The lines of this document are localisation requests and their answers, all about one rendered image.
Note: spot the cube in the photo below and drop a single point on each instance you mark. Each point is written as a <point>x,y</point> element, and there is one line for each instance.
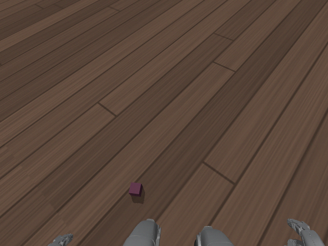
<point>135,189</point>

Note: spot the right robot hand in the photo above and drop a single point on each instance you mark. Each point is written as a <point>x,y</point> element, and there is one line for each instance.
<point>309,237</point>

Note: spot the left robot hand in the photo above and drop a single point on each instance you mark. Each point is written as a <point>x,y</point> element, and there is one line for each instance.
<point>62,240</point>

